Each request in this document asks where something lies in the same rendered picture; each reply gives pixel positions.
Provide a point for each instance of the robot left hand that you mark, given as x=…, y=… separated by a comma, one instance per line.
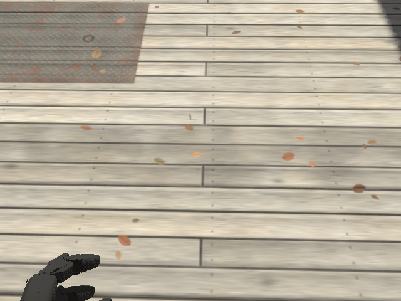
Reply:
x=43, y=286

